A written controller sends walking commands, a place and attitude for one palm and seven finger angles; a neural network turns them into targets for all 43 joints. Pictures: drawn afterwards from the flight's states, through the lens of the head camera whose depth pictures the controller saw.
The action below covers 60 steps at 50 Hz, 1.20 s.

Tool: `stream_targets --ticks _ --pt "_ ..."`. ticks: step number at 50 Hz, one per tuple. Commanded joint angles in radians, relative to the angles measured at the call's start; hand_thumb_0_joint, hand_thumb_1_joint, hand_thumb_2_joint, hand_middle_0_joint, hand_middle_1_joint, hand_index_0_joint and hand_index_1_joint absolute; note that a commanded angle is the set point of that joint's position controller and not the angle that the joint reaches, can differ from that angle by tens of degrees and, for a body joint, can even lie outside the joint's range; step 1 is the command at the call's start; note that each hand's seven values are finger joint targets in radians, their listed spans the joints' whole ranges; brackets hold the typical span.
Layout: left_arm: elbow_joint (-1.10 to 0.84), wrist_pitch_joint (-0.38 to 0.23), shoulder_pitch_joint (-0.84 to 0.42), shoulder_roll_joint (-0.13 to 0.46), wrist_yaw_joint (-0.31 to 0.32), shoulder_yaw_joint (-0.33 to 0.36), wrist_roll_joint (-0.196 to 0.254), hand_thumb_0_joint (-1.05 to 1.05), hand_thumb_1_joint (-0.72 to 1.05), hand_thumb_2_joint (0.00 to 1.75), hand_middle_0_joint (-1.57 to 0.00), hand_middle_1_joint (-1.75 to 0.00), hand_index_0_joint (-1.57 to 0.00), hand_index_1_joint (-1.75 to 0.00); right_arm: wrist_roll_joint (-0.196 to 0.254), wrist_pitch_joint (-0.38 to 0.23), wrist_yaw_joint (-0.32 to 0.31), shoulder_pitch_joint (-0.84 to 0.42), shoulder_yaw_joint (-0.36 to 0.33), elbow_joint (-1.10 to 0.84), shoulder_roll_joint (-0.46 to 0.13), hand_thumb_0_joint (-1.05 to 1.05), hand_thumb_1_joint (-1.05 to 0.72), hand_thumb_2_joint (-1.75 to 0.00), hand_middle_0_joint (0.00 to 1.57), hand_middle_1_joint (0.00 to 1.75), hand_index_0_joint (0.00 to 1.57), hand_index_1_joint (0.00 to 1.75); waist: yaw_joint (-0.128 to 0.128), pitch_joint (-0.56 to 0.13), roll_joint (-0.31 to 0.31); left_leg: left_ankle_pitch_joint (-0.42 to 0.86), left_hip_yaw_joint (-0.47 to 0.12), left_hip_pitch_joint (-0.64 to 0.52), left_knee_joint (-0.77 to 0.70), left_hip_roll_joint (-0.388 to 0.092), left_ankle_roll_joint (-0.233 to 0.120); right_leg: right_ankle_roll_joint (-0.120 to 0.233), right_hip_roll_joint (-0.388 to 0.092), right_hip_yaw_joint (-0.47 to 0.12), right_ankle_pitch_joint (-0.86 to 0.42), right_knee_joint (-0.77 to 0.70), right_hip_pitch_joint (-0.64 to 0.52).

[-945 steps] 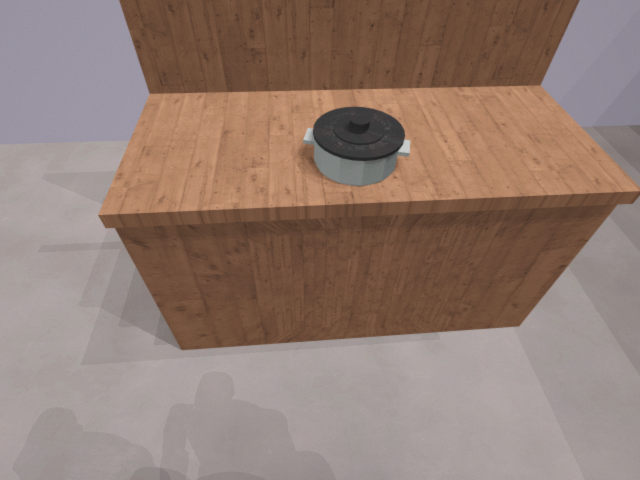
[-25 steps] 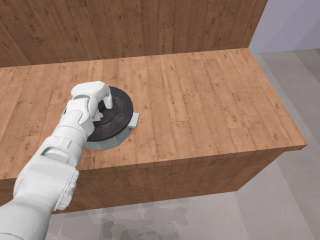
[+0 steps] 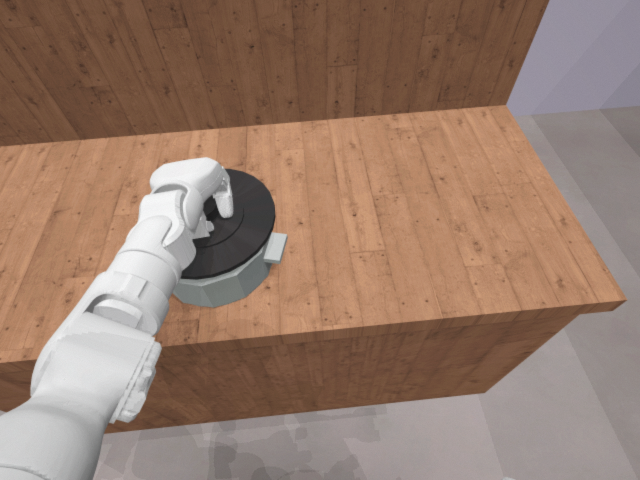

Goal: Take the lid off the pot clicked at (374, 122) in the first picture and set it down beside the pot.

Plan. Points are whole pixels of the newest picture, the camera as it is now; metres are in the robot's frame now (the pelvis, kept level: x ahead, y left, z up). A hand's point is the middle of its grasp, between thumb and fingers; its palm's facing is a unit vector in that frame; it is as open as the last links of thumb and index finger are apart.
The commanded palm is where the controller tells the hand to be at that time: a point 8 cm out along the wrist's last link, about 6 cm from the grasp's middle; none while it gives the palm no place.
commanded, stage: lift the lid straight up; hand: left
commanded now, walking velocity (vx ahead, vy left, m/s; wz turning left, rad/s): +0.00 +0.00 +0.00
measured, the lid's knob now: (202, 208) +0.49 +0.16 +0.03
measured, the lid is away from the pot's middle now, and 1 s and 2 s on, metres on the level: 0.01 0.00 0.06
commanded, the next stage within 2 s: move the lid sideways beside the pot in 1.42 s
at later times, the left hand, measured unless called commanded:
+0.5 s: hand (188, 198) +0.46 +0.16 +0.09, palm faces -0.34 -0.09 -0.94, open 5.7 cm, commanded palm +0.46 +0.16 +0.17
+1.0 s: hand (172, 180) +0.45 +0.16 +0.13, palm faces -0.30 -0.07 -0.95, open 5.6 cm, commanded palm +0.45 +0.16 +0.21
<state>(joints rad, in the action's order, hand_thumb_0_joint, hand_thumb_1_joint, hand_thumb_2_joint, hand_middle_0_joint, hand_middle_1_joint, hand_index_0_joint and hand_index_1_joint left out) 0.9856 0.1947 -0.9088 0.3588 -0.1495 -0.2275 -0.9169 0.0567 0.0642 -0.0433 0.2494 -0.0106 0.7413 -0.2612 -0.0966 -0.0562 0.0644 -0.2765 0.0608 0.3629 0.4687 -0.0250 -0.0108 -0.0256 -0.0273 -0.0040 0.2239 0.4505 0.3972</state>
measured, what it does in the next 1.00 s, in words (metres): stands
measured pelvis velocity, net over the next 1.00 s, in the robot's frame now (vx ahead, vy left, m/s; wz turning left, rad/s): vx -0.01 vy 0.01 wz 0.02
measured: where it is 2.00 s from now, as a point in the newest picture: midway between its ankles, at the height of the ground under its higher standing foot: outside the picture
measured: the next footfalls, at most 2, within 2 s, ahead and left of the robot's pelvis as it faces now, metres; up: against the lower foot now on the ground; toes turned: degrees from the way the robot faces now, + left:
none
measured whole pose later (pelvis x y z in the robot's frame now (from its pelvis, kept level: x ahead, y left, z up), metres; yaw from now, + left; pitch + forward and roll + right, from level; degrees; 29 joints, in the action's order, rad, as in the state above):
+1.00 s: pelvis -0.01 +0.01 +0.00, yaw +1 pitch +6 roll +0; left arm 0.83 0.25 -0.98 0.40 -0.32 -0.28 -0.90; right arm 0.06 0.04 -0.04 0.23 0.01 0.71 -0.27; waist -0.06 -0.03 0.07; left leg -0.24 0.05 0.26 0.41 0.00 -0.02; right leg -0.04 -0.05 0.01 0.20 0.39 0.29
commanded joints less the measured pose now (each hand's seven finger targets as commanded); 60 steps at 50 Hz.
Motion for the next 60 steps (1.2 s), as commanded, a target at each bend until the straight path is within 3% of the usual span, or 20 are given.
stream_targets --ticks 1,3,6,9,11,15,19,21,25,29,32,34,38,40,43,46,51,55,58,60 --pt "-0.271 -0.013 -0.596 0.227 0.039 0.051 -0.013 0.0 0.71 0.95 -0.72 -1.11 -0.95 -1.16 -0.003 -0.028 -0.013 0.041 -0.046 -0.093 -0.136 0.0 -0.9 -0.9 0.2 0.3 0.2 0.3 -0.014 -0.46 -0.04 0.446 -0.025 -0.245 0.001 0.039 -0.059 0.047 0.056 0.035 -0.477 0.006 -0.192" --pt "-0.238 -0.003 -0.58 0.223 0.031 0.048 -0.011 0.0 0.71 0.95 -0.72 -1.11 -0.95 -1.16 -0.001 -0.022 -0.011 0.038 -0.043 -0.092 -0.14 0.0 -0.9 -0.9 0.2 0.3 0.2 0.3 -0.015 -0.422 -0.065 0.418 -0.024 -0.228 -0.009 0.038 -0.057 0.047 0.057 0.041 -0.451 0.002 -0.18" --pt "-0.331 -0.022 -0.615 0.263 0.027 0.076 -0.01 0.0 0.71 0.95 -0.72 -1.11 -0.95 -1.16 -0.004 -0.031 -0.014 0.026 -0.043 -0.109 -0.135 0.0 -0.9 -0.9 0.2 0.3 0.2 0.3 -0.002 -0.498 -0.037 0.472 -0.029 -0.272 -0.003 0.041 -0.062 0.047 0.052 0.03 -0.497 0.004 -0.224" --pt "-0.26 0.001 -0.566 0.232 0.024 0.056 -0.023 0.0 0.71 0.95 -0.72 -1.11 -0.95 -1.16 -0.003 -0.023 -0.009 0.025 -0.042 -0.096 -0.138 0.0 -0.9 -0.9 0.2 0.3 0.2 0.3 -0.002 -0.432 -0.069 0.452 -0.026 -0.249 -0.01 0.041 -0.059 0.047 0.057 0.04 -0.47 -0.004 -0.196" --pt "-0.266 0.011 -0.589 0.265 0.021 0.08 -0.007 0.0 0.71 0.95 -0.72 -1.11 -0.95 -1.16 0.0 -0.022 -0.01 0.014 -0.037 -0.099 -0.142 0.0 -0.9 -0.9 0.2 0.3 0.2 0.3 0.001 -0.406 -0.077 0.4 -0.018 -0.215 -0.023 0.043 -0.06 0.046 0.051 0.036 -0.466 -0.01 -0.222" --pt "-0.371 -0.005 -0.644 0.271 0.01 0.075 -0.018 0.0 0.71 0.95 -0.72 -1.11 -0.95 -1.16 -0.004 -0.041 -0.016 0.002 -0.034 -0.121 -0.126 0.0 -0.9 -0.9 0.2 0.3 0.2 0.3 0.009 -0.511 -0.019 0.481 -0.034 -0.284 -0.014 0.044 -0.064 0.051 0.049 0.028 -0.498 -0.006 -0.246" --pt "-0.298 0.023 -0.592 0.249 -0.01 0.059 -0.013 0.0 0.71 0.95 -0.72 -1.11 -0.95 -1.16 0.002 -0.028 -0.008 -0.001 -0.034 -0.108 -0.139 0.0 -0.9 -0.9 0.2 0.3 0.2 0.3 0.006 -0.416 -0.069 0.431 -0.026 -0.251 -0.03 0.044 -0.059 0.046 0.052 0.042 -0.471 -0.017 -0.224" --pt "-0.363 0.016 -0.62 0.235 -0.02 0.049 0.002 0.0 0.71 0.95 -0.72 -1.11 -0.95 -1.16 0.0 -0.037 -0.005 -0.008 -0.036 -0.12 -0.135 0.0 -0.9 -0.9 0.2 0.3 0.2 0.3 0.007 -0.441 -0.031 0.458 -0.03 -0.285 -0.024 0.04 -0.061 0.048 0.049 0.038 -0.482 -0.016 -0.229" --pt "-0.297 0.021 -0.63 0.28 -0.043 0.075 -0.006 0.0 0.71 0.95 -0.72 -1.11 -0.95 -1.16 0.001 -0.032 -0.017 -0.01 -0.026 -0.113 -0.141 0.0 -0.9 -0.9 0.2 0.3 0.2 0.3 0.003 -0.403 -0.097 0.381 -0.023 -0.236 -0.044 0.049 -0.065 0.046 0.049 0.035 -0.445 -0.035 -0.238" --pt "-0.389 -0.006 -0.688 0.268 -0.048 0.051 -0.01 0.0 0.71 0.95 -0.72 -1.11 -0.95 -1.16 -0.002 -0.052 -0.019 -0.007 -0.028 -0.126 -0.131 0.0 -0.9 -0.9 0.2 0.3 0.2 0.3 0.002 -0.472 -0.02 0.441 -0.039 -0.319 -0.035 0.043 -0.063 0.051 0.048 0.032 -0.453 -0.028 -0.226" --pt "-0.368 -0.001 -0.654 0.306 -0.052 0.096 -0.004 0.0 0.71 0.95 -0.72 -1.11 -0.95 -1.16 -0.003 -0.05 -0.013 0.001 -0.03 -0.122 -0.14 0.0 -0.9 -0.9 0.2 0.3 0.2 0.3 0.013 -0.449 -0.057 0.451 -0.037 -0.305 -0.04 0.041 -0.062 0.048 0.05 0.038 -0.468 -0.031 -0.247" --pt "-0.348 0.01 -0.649 0.267 -0.057 0.06 0.0 0.0 0.71 0.95 -0.72 -1.11 -0.95 -1.16 0.0 -0.046 -0.011 -0.014 -0.026 -0.123 -0.138 0.0 -0.9 -0.9 0.2 0.3 0.2 0.3 0.009 -0.418 -0.069 0.427 -0.032 -0.285 -0.05 0.043 -0.061 0.048 0.048 0.041 -0.458 -0.036 -0.239" --pt "-0.41 0.02 -0.646 0.28 -0.064 0.072 -0.006 0.0 0.71 0.95 -0.72 -1.11 -0.95 -1.16 -0.002 -0.054 -0.001 -0.024 -0.028 -0.138 -0.138 0.0 -0.9 -0.9 0.2 0.3 0.2 0.3 0.022 -0.45 -0.017 0.496 -0.047 -0.331 -0.04 0.037 -0.059 0.052 0.047 0.039 -0.467 -0.032 -0.243" --pt "-0.424 0.027 -0.644 0.297 -0.073 0.087 -0.005 0.0 0.71 0.95 -0.72 -1.11 -0.95 -1.16 -0.001 -0.049 0.003 -0.029 -0.024 -0.142 -0.142 0.0 -0.9 -0.9 0.2 0.3 0.2 0.3 0.028 -0.446 -0.043 0.5 -0.049 -0.316 -0.052 0.038 -0.056 0.053 0.047 0.042 -0.47 -0.04 -0.263" --pt "-0.363 0.054 -0.635 0.26 -0.086 0.049 0.002 0.0 0.71 0.95 -0.72 -1.11 -0.95 -1.16 0.003 -0.041 0.003 -0.04 -0.022 -0.136 -0.143 0.0 -0.9 -0.9 0.2 0.3 0.2 0.3 0.018 -0.37 -0.074 0.407 -0.041 -0.277 -0.066 0.04 -0.056 0.05 0.048 0.047 -0.419 -0.046 -0.24" --pt "-0.428 0.04 -0.719 0.29 -0.099 0.059 -0.002 0.0 0.71 0.95 -0.72 -1.11 -0.95 -1.16 0.001 -0.055 -0.005 -0.043 -0.02 -0.146 -0.141 0.0 -0.9 -0.9 0.2 0.3 0.2 0.3 0.015 -0.42 -0.045 0.408 -0.05 -0.316 -0.064 0.041 -0.059 0.052 0.047 0.041 -0.41 -0.047 -0.243" --pt "-0.364 0.036 -0.737 0.299 -0.116 0.065 0.003 0.0 0.71 0.95 -0.72 -1.11 -0.95 -1.16 0.0 -0.064 -0.013 -0.035 -0.014 -0.134 -0.141 0.0 -0.9 -0.9 0.2 0.3 0.2 0.3 0.011 -0.383 -0.068 0.364 -0.045 -0.295 -0.077 0.044 -0.059 0.052 0.047 0.041 -0.385 -0.06 -0.24" --pt "-0.433 0.018 -0.776 0.303 -0.12 0.075 -0.007 0.0 0.71 0.95 -0.72 -1.11 -0.95 -1.16 -0.007 -0.082 -0.009 -0.026 -0.016 -0.148 -0.137 0.0 -0.9 -0.9 0.2 0.3 0.2 0.3 0.023 -0.464 -0.027 0.453 -0.057 -0.351 -0.071 0.04 -0.055 0.058 0.046 0.038 -0.426 -0.058 -0.257" --pt "-0.326 0.05 -0.739 0.267 -0.124 0.046 -0.01 0.0 0.71 0.95 -0.72 -1.11 -0.95 -1.16 -0.001 -0.066 -0.004 -0.03 -0.014 -0.13 -0.141 0.0 -0.9 -0.9 0.2 0.3 0.2 0.3 0.015 -0.369 -0.075 0.401 -0.044 -0.296 -0.082 0.041 -0.054 0.053 0.047 0.043 -0.408 -0.063 -0.239" --pt "-0.362 0.05 -0.752 0.326 -0.129 0.098 -0.009 0.0 0.71 0.95 -0.72 -1.11 -0.95 -1.16 -0.005 -0.069 -0.004 -0.041 -0.011 -0.144 -0.146 0.0 -0.9 -0.9 0.2 0.3 0.2 0.3 0.034 -0.423 -0.069 0.401 -0.042 -0.295 -0.086 0.048 -0.058 0.054 0.041 0.034 -0.427 -0.065 -0.286"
